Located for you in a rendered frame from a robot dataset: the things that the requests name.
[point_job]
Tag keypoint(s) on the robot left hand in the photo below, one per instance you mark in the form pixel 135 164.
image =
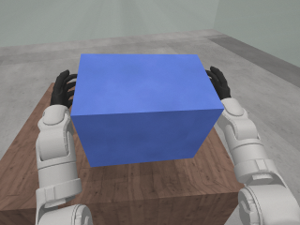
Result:
pixel 60 94

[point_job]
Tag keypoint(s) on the robot left upper arm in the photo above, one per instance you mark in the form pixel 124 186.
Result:
pixel 77 214

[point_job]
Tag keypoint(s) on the carton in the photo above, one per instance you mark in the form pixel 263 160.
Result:
pixel 142 107

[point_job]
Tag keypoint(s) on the robot right upper arm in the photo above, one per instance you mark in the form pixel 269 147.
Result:
pixel 267 205

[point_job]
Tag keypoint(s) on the pedestal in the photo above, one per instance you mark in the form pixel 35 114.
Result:
pixel 201 190

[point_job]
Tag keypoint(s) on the left robot forearm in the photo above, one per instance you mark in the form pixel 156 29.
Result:
pixel 56 160

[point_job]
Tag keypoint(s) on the robot right hand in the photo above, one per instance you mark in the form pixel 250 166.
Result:
pixel 219 82

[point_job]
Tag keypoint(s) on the right robot forearm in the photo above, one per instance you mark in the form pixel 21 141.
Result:
pixel 252 165

